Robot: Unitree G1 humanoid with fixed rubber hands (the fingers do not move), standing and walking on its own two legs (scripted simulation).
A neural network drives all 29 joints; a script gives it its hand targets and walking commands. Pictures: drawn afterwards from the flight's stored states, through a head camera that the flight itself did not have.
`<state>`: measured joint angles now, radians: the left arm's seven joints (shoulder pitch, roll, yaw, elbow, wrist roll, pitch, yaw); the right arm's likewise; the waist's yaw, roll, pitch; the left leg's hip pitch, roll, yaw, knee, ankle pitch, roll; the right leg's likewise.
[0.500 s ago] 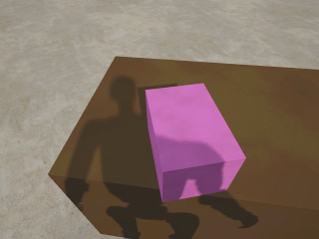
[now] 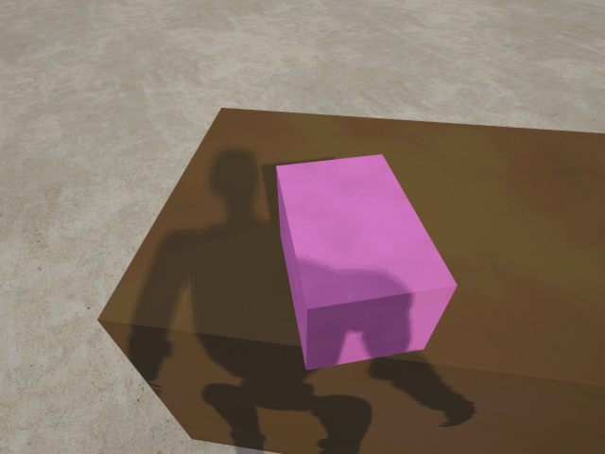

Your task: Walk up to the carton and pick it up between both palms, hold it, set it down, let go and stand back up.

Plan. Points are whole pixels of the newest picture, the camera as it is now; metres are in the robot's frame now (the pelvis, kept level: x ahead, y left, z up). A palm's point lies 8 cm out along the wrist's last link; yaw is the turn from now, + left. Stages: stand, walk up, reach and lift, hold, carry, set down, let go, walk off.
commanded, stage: stand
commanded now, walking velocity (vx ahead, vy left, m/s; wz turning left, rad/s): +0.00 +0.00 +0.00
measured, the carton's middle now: (347, 254) +0.42 -0.05 +0.02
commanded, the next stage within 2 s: none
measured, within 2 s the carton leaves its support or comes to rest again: neither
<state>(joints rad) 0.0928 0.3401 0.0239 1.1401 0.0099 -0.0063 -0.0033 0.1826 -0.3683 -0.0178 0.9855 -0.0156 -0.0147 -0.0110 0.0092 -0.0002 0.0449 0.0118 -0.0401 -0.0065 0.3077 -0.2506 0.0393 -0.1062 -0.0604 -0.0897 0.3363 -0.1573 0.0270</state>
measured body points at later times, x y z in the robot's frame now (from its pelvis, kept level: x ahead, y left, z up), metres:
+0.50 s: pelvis -0.01 -0.01 +0.00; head -0.02 -0.01 +0.45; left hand +0.06 +0.29 -0.13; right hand +0.07 -0.32 -0.12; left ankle -0.05 +0.09 -0.75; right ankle +0.02 -0.14 -0.75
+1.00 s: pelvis -0.01 -0.02 +0.00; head -0.01 -0.02 +0.45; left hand +0.06 +0.28 -0.13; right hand +0.07 -0.33 -0.12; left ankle -0.05 +0.09 -0.75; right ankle +0.02 -0.14 -0.75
